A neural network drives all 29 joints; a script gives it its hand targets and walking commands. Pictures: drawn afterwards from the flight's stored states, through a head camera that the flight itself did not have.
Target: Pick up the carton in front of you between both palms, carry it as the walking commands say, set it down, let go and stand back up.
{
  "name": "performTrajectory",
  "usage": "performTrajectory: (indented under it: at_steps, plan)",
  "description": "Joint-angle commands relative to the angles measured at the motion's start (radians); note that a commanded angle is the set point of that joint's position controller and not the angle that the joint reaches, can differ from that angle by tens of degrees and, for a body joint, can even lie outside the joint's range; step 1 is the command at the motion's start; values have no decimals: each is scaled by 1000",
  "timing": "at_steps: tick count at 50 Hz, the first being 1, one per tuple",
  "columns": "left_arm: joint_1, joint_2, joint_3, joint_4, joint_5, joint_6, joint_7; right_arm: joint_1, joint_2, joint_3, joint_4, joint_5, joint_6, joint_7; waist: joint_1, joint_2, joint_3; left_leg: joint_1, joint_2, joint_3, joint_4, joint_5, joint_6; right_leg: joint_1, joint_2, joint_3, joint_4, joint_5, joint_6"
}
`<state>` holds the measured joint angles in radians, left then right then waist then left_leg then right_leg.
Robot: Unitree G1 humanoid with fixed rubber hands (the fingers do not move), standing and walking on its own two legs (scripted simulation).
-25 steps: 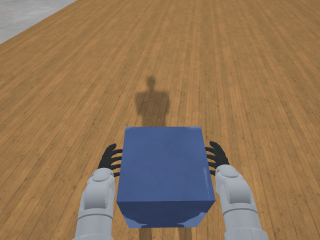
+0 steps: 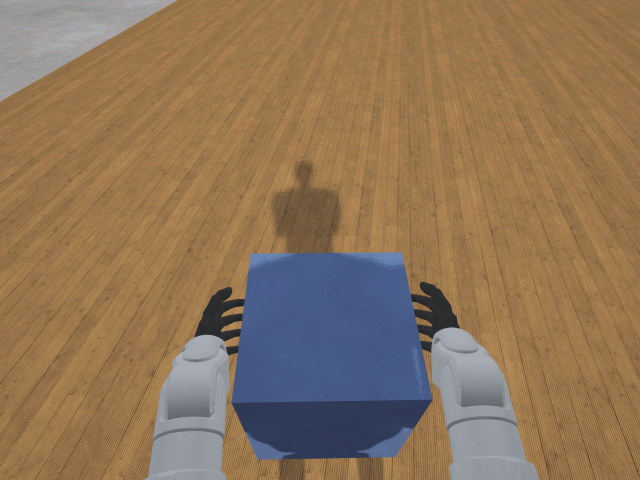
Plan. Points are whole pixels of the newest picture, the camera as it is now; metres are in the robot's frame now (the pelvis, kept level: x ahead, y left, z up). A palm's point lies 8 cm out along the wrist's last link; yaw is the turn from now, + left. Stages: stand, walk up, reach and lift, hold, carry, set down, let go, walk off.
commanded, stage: carry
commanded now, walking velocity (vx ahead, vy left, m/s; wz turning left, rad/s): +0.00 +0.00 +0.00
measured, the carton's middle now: (326, 360) +0.30 +0.00 -0.04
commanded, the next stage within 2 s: hold in 0.50 s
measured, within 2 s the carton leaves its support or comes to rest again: neither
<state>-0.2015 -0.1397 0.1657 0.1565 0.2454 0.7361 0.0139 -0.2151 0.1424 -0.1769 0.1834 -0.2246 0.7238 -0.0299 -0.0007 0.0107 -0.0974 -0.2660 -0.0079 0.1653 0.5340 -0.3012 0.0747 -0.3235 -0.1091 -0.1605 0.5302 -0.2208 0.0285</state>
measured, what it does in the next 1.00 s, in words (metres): shifts its weight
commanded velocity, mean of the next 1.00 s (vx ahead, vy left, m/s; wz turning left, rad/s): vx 0.00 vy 0.00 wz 0.00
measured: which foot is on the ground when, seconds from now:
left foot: down 0.00-1.00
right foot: down 0.00-1.00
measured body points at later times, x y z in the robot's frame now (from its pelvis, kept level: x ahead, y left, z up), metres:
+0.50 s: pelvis -0.01 -0.01 +0.00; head -0.03 -0.01 +0.45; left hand +0.29 +0.15 +0.04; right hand +0.29 -0.16 +0.03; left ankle -0.01 +0.06 -0.73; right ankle +0.03 -0.14 -0.73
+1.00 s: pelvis -0.04 -0.04 +0.00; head -0.07 -0.04 +0.45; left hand +0.27 +0.15 +0.03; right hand +0.30 -0.15 +0.04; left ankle -0.01 +0.06 -0.73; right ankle +0.03 -0.15 -0.73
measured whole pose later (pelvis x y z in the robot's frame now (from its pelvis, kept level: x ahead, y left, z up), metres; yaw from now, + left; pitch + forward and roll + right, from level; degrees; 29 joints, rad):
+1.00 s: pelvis -0.04 -0.04 +0.00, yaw +8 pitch -9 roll +0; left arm -0.45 -0.17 0.41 0.49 0.40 0.64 -0.06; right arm -0.45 0.21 -0.44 0.47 -0.39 0.66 0.00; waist -0.02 0.00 0.07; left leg -0.13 -0.03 0.02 0.51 -0.23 0.05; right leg -0.14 0.01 0.01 0.48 -0.20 -0.01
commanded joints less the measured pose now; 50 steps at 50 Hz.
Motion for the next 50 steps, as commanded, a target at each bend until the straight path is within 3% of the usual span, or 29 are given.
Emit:
performTrajectory:
  at_steps: [1,2,4,7,8,14,17,22,23,25,26,27,29,30,32,33,35,37,38,39,40,42,44,45,46,47,48,49,50]
  plan:
    - [-403,-867,-524,25,-232,-31,-243,-449,898,551,-80,236,-26,232,5,-10,-208,59,169,-141,-138,218,-30,86,-66,84,-58,72,-21]
    - [-404,-872,-507,-12,-217,-49,-240,-428,940,553,-38,234,-26,233,1,42,-203,12,169,-145,-134,207,-29,122,-60,85,-70,95,-10]
    - [-485,-870,-559,-68,-249,-50,-232,-419,944,549,-36,230,-23,230,-3,-22,-204,14,158,-154,-159,159,-29,104,-61,65,-57,20,-20]
    - [-463,-870,-544,-31,-254,-44,-239,-415,948,538,6,241,-20,231,-5,21,-219,14,154,-138,-135,202,-30,128,-57,69,-56,112,-9]
    - [-474,-848,-556,-80,-262,-52,-241,-399,952,561,-38,246,-27,233,-3,-49,-246,53,157,-142,-115,248,-31,128,-61,61,-37,103,-12]
    - [-461,-874,-511,19,-229,-47,-244,-454,909,535,-18,227,-30,233,-2,-8,-181,-31,140,-133,-133,217,-43,141,-63,62,-59,94,-8]
    - [-526,-870,-578,-130,-263,-52,-234,-407,971,547,-24,245,-29,239,2,56,-231,51,162,-141,-109,298,-28,118,-68,69,-60,145,-13]
    - [-444,-864,-558,-84,-240,-49,-232,-413,931,575,-79,238,-22,226,-3,16,-244,57,150,-129,-108,298,-35,104,-68,78,-53,171,-19]
    - [-415,-843,-515,-28,-223,-36,-234,-420,916,546,-75,221,-19,225,3,-40,-231,37,168,-143,-114,313,-31,124,-67,69,-48,157,-22]
    - [-427,-849,-546,-62,-238,-45,-234,-412,937,544,-54,237,-27,226,-6,9,-222,33,164,-143,-112,249,-36,119,-60,62,-56,104,-14]
    - [-379,-898,-514,14,-230,-52,-248,-362,933,535,-91,219,-18,231,-5,-48,-110,126,-50,-274,-165,465,-40,284,215,214,-136,290,-65]
    - [-418,-826,-516,-81,-219,-77,-240,-339,925,504,-87,208,-32,230,22,-1,-139,176,-35,-274,-168,555,-44,288,210,221,-135,351,-53]
    - [-433,-872,-498,-60,-192,-84,-236,-379,916,498,-50,201,-44,234,21,45,-180,223,-41,-280,-165,487,-55,327,187,257,-132,335,-61]
    - [-423,-905,-502,-39,-202,-85,-239,-416,947,522,-97,221,-58,231,15,-27,-229,268,-44,-294,-164,491,-50,322,203,247,-149,299,-51]
    - [-452,-878,-463,-12,-204,-91,-237,-394,970,548,-45,211,-46,236,19,1,-179,302,-54,-264,-168,362,-46,281,194,260,-157,248,-43]
    - [-465,-860,-470,3,-186,-89,-242,-403,941,499,-25,193,-63,236,-14,-9,-162,291,-38,-275,-182,327,-49,246,195,257,-169,184,-51]
    - [-440,-892,-503,-28,-188,-85,-244,-458,955,495,-74,200,-70,244,35,-29,-95,263,-28,-276,-200,256,-38,211,216,237,-162,85,-47]
    - [-542,-900,-484,52,-191,-71,-252,-428,950,429,118,174,-50,264,-15,77,-35,262,-33,-263,-211,197,-52,164,199,250,-175,64,-66]
    - [-519,-906,-403,128,-162,-73,-265,-523,940,434,41,177,-64,263,4,17,-42,207,-48,-255,-228,124,-53,206,200,239,-180,29,-51]
    - [-550,-905,-484,59,-203,-90,-270,-488,975,439,92,193,-71,261,-19,80,-6,179,-46,-241,-211,119,-52,211,198,253,-176,33,-62]
    - [-588,-921,-486,49,-233,-89,-276,-534,996,498,37,197,-71,264,5,-20,-106,239,-43,-252,-200,178,-50,226,197,244,-183,60,-53]
    - [-655,-955,-501,65,-231,-86,-280,-496,1005,378,125,151,-67,274,-65,12,-131,292,-26,-288,-206,124,-60,152,199,245,-178,6,-63]
    - [-621,-823,-332,251,-126,-88,-299,-582,996,323,221,124,-62,264,17,-40,-7,173,-47,-238,-202,1,-32,204,178,237,-191,-65,-47]
    - [-690,-856,-311,279,-101,-99,-304,-600,1001,281,282,81,-70,262,-32,5,68,127,-61,-220,-176,-60,-32,184,173,261,-188,-122,-55]
    - [-744,-863,-231,348,-90,-115,-316,-709,979,222,325,58,-70,269,3,-52,97,83,-54,-240,-159,-113,-20,142,172,232,-180,-235,-51]
    - [-864,-842,-187,380,-76,-131,-324,-710,969,153,425,38,-80,267,-57,9,68,41,-68,-210,-129,-166,-30,174,164,250,-181,-261,-69]
    - [-829,-840,-153,436,-42,-148,-328,-812,1002,173,384,37,-96,259,-9,-63,64,113,-43,-246,-135,-173,-4,132,165,235,-152,-254,-53]
    - [-893,-803,-131,444,-33,-159,-322,-849,976,130,370,44,-123,260,-5,12,56,33,-79,-203,-78,-99,-13,149,146,261,-147,-226,-59]
    - [-902,-791,-100,487,-13,-195,-322,-924,983,122,452,33,-127,247,26,-54,-14,94,-50,-248,-78,-149,4,118,164,236,-124,-284,-42]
